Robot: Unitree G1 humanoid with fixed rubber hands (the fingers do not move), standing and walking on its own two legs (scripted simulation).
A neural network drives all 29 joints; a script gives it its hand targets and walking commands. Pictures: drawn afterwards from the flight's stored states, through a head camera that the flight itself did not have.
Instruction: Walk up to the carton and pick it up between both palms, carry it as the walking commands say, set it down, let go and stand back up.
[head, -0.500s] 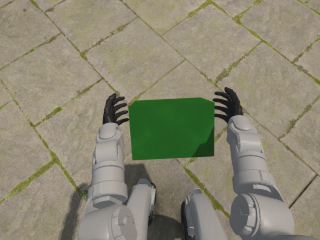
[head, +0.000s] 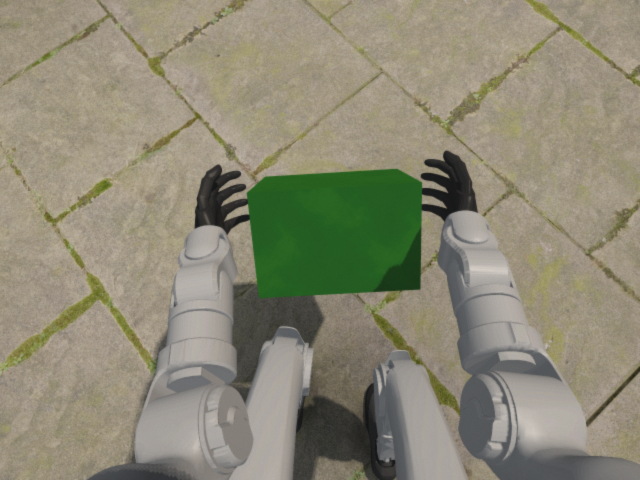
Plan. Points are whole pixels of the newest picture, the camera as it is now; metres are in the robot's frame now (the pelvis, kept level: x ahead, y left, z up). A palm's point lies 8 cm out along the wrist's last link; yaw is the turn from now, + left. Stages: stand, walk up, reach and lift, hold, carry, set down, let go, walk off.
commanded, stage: set down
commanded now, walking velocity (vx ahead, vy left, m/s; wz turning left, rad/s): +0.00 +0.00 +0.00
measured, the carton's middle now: (334, 227) +0.44 +0.05 -0.19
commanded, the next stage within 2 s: none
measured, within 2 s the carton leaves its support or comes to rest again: neither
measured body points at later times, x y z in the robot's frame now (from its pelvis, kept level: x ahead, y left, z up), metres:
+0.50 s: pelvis -0.03 +0.01 -0.08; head +0.23 +0.02 +0.29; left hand +0.43 +0.21 -0.17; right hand +0.47 -0.10 -0.17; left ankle +0.11 +0.13 -0.54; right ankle +0.04 -0.09 -0.54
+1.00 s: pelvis -0.04 +0.01 -0.14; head +0.28 +0.03 +0.19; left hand +0.45 +0.21 -0.26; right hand +0.49 -0.10 -0.26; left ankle +0.11 +0.13 -0.54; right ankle +0.04 -0.09 -0.54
